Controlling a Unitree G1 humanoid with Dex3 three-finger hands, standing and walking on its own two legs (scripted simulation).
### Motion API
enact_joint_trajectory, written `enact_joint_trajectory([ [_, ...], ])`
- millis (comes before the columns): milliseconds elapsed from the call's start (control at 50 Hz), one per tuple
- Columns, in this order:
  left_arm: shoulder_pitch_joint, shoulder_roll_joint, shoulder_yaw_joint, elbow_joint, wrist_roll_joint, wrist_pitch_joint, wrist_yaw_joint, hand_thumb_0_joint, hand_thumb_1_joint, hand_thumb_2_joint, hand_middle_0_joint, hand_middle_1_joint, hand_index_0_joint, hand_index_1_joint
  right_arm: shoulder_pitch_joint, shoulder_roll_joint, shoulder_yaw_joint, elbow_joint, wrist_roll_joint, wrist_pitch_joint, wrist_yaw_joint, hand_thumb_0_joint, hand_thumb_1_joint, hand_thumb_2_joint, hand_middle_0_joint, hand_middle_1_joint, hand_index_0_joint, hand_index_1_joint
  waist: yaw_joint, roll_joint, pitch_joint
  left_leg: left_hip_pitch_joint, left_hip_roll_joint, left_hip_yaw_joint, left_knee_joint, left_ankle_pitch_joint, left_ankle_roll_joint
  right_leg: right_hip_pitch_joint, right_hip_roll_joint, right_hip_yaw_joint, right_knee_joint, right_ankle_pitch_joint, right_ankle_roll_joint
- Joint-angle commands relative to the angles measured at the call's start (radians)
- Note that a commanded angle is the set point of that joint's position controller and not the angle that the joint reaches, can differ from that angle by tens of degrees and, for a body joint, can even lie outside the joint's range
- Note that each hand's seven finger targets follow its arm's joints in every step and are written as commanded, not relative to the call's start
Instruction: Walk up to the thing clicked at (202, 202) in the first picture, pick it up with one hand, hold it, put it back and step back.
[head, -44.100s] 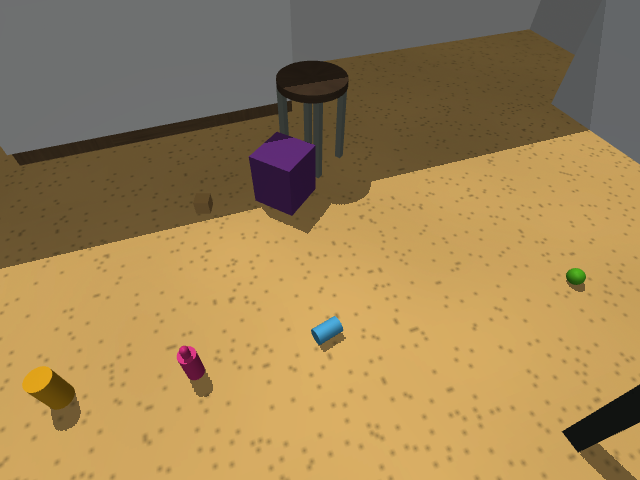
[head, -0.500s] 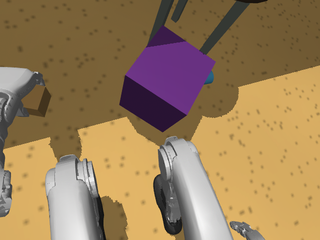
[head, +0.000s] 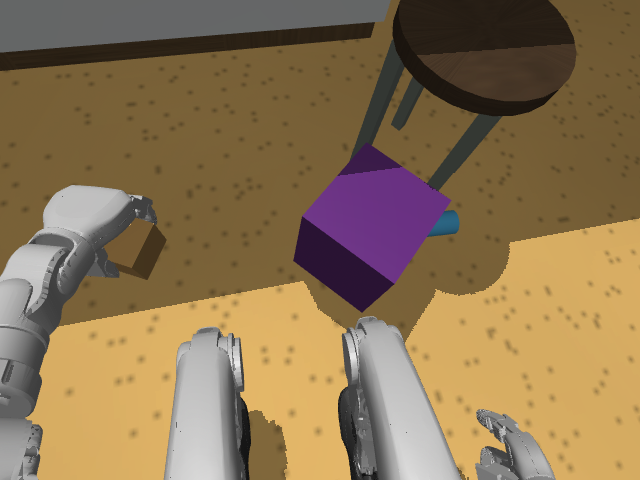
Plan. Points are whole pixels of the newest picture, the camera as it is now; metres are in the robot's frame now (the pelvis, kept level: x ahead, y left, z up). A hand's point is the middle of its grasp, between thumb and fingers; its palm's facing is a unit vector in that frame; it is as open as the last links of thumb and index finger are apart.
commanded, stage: lift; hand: left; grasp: from above
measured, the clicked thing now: (128, 245) +0.43 +0.24 -0.11
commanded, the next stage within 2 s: hold in 0.98 s
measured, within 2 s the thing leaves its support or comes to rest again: neither
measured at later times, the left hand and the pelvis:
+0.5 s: hand (2, 240) +0.35 +0.25 +0.11, palm faces -0.48 -0.02 -0.88, open 8.9 cm; pelvis +0.03 +0.00 +0.18, yaw +3 degrees
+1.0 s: hand out of the picture +0.37 +0.24 +0.20, palm faces -0.49 -0.02 -0.87, open 8.9 cm; pelvis +0.07 +0.00 +0.26, yaw +3 degrees
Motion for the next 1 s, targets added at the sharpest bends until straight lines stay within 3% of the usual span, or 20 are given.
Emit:
enact_joint_trajectory([
  [0,-0.258,0.232,0.096,-0.258,-0.04,0.027,0.03,0.0,0.733,0.642,-1.084,-0.443,-1.076,-0.453,0.134,-0.196,-0.082,-0.053,0.019,-0.014,-0.03,0.0,-0.887,-0.901,0.2,0.3,0.2,0.3,-0.002,0.156,-0.597,0.652,-0.011,-0.002,-0.4,0.067,0.019,0.376,0.023,-0.039,-0.355,0.133,-0.066],
  [80,-0.185,0.217,0.091,-0.319,-0.06,0.042,0.007,0.0,0.714,0.655,-1.081,-0.453,-1.069,-0.467,0.097,-0.177,-0.07,-0.064,0.028,-0.018,-0.05,0.0,-0.892,-0.903,0.2,0.3,0.2,0.3,0.011,0.15,-0.548,0.739,-0.01,-0.003,-0.526,0.016,0.015,0.495,0.025,-0.028,-0.46,0.109,-0.064],
  [100,-0.157,0.186,0.076,-0.331,-0.07,0.045,0.006,0.0,0.723,0.636,-1.091,-0.44,-1.08,-0.453,0.091,-0.17,-0.069,-0.062,0.03,-0.021,-0.055,0.0,-0.895,-0.903,0.2,0.3,0.2,0.3,0.005,0.138,-0.528,0.752,-0.012,0.004,-0.546,0.026,0.016,0.517,0.022,-0.024,-0.493,0.113,-0.063],
  [120,-0.144,0.197,0.094,-0.339,-0.078,0.048,0.008,0.0,0.735,0.628,-1.099,-0.422,-1.089,-0.435,0.083,-0.171,-0.067,-0.061,0.035,-0.025,-0.059,0.0,-0.891,-0.902,0.2,0.3,0.2,0.3,0.009,0.135,-0.5,0.776,-0.01,-0.004,-0.585,0.005,0.013,0.539,0.022,-0.022,-0.518,0.098,-0.062],
  [160,-0.09,0.18,0.096,-0.328,-0.081,0.058,0.016,0.0,0.715,0.648,-1.099,-0.419,-1.081,-0.44,0.07,-0.165,-0.06,-0.059,0.04,-0.033,-0.067,0.0,-0.894,-0.903,0.2,0.3,0.2,0.3,0.017,0.139,-0.449,0.822,-0.008,-0.011,-0.652,-0.013,0.01,0.577,0.023,-0.021,-0.561,0.091,-0.063],
  [220,-0.078,0.153,0.073,-0.298,-0.068,0.062,0.028,0.0,0.735,0.63,-1.112,-0.406,-1.095,-0.426,0.06,-0.155,-0.052,-0.042,0.045,-0.047,-0.076,0.0,-0.893,-0.903,0.2,0.3,0.2,0.3,0.008,0.123,-0.378,0.872,-0.006,-0.013,-0.727,-0.028,0.007,0.627,0.026,-0.016,-0.638,0.081,-0.063],
  [280,-0.045,0.133,0.066,-0.274,-0.061,0.056,0.039,0.0,0.68,0.616,-1.081,-0.399,-1.062,-0.421,0.066,-0.146,-0.051,-0.026,0.047,-0.063,-0.084,0.0,-0.906,-0.907,0.2,0.3,0.2,0.3,0.011,0.099,-0.347,0.92,-0.01,0.003,-0.771,0.026,0.006,0.7,0.024,-0.004,-0.711,0.108,-0.065],
  [340,-0.055,0.086,0.025,-0.249,-0.062,0.048,0.05,0.0,0.699,0.611,-1.087,-0.419,-1.074,-0.434,0.074,-0.14,-0.052,-0.02,0.049,-0.077,-0.086,0.0,-0.91,-0.908,0.2,0.3,0.199,0.3,0.003,0.084,-0.316,0.986,-0.013,0.014,-0.832,0.047,0.006,0.764,0.024,0.005,-0.796,0.12,-0.065],
  [400,-0.034,0.085,0.035,-0.241,-0.056,0.049,0.071,0.0,0.699,0.625,-1.086,-0.421,-1.071,-0.438,0.082,-0.143,-0.06,-0.018,0.05,-0.088,-0.086,0.0,-0.906,-0.907,0.2,0.3,0.199,0.3,0.021,0.089,-0.308,1.053,-0.016,0.023,-0.891,0.072,0.002,0.829,0.023,0.014,-0.862,0.134,-0.066],
  [420,-0.025,0.065,0.015,-0.218,-0.051,0.049,0.074,0.0,0.713,0.619,-1.091,-0.429,-1.08,-0.442,0.081,-0.136,-0.058,-0.013,0.051,-0.09,-0.085,0.0,-0.906,-0.907,0.2,0.3,0.199,0.3,0.014,0.083,-0.296,1.07,-0.018,0.026,-0.901,0.097,0.0,0.843,0.024,0.016,-0.879,0.153,-0.066],
  [500,-0.045,0.097,0.035,-0.205,-0.027,0.034,0.088,0.0,0.708,0.62,-1.091,-0.419,-1.076,-0.438,0.086,-0.139,-0.064,-0.007,0.05,-0.095,-0.086,0.0,-0.906,-0.907,0.199,0.3,0.199,0.3,0.029,0.081,-0.28,1.141,-0.022,0.041,-0.96,0.141,0.0,0.92,0.023,0.022,-0.944,0.186,-0.063],
  [580,-0.048,0.056,0.006,-0.195,-0.026,0.032,0.1,0.0,0.742,0.607,-1.11,-0.432,-1.103,-0.441,0.088,-0.135,-0.062,-0.005,0.052,-0.101,-0.084,0.0,-0.91,-0.908,0.199,0.3,0.199,0.3,0.033,0.061,-0.264,1.216,-0.029,0.057,-1.015,0.199,0.002,0.994,0.024,0.022,-1.009,0.237,-0.061],
  [600,-0.042,0.081,0.032,-0.197,-0.027,0.035,0.107,0.0,0.741,0.621,-1.105,-0.442,-1.099,-0.449,0.093,-0.139,-0.066,-0.005,0.052,-0.101,-0.083,0.0,-0.91,-0.907,0.2,0.3,0.199,0.3,0.04,0.062,-0.273,1.235,-0.029,0.061,-1.03,0.213,0.001,1.025,0.023,0.026,-1.026,0.247,-0.059],
  [640,-0.018,0.049,0.014,-0.177,-0.027,0.048,0.112,0.0,0.753,0.643,-1.122,-0.444,-1.113,-0.456,0.097,-0.134,-0.066,-0.007,0.055,-0.098,-0.079,0.0,-0.911,-0.908,0.199,0.3,0.199,0.3,0.044,0.051,-0.265,1.265,-0.031,0.064,-1.052,0.271,-0.001,1.064,0.024,0.026,-1.044,0.303,-0.06],
  [680,-0.016,0.061,0.03,-0.177,-0.016,0.059,0.12,0.0,0.799,0.657,-1.153,-0.443,-1.144,-0.455,0.103,-0.139,-0.074,-0.002,0.053,-0.096,-0.079,0.0,-0.908,-0.906,0.2,0.3,0.199,0.3,0.051,0.048,-0.27,1.304,-0.025,0.056,-1.08,0.318,-0.004,1.098,0.025,0.024,-1.056,0.343,-0.059],
  [780,-0.011,0.039,0.001,-0.192,-0.016,0.064,0.097,0.0,0.753,0.615,-1.128,-0.405,-1.118,-0.417,0.101,-0.134,-0.078,-0.008,0.056,-0.089,-0.079,0.0,-0.914,-0.907,0.2,0.3,0.199,0.3,0.057,0.036,-0.241,1.37,-0.029,0.067,-1.139,0.373,-0.002,1.168,0.022,0.027,-1.115,0.39,-0.058],
  [900,0.014,0.041,0.008,-0.207,-0.039,0.062,0.063,0.0,0.767,0.624,-1.141,-0.396,-1.13,-0.409,0.102,-0.136,-0.085,-0.015,0.058,-0.079,-0.083,0.0,-0.911,-0.905,0.2,0.3,0.199,0.3,0.062,0.016,-0.235,1.441,-0.033,0.078,-1.182,0.461,0.0,1.254,0.018,0.037,-1.176,0.474,-0.054],
  [980,0.021,0.03,0.004,-0.211,-0.05,0.046,0.046,0.0,0.783,0.643,-1.158,-0.393,-1.146,-0.407,0.09,-0.132,-0.083,-0.016,0.058,-0.073,-0.087,0.0,-0.91,-0.905,0.2,0.3,0.199,0.3,0.06,0.022,-0.201,1.475,-0.032,0.076,-1.22,0.461,-0.002,1.271,0.018,0.037,-1.21,0.466,-0.054],
])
